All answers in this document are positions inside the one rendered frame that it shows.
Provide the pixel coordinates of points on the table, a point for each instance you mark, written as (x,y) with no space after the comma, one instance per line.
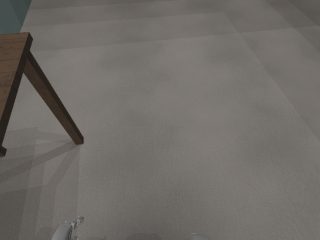
(16,59)

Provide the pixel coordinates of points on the left robot hand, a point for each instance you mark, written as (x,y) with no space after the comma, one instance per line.
(64,231)

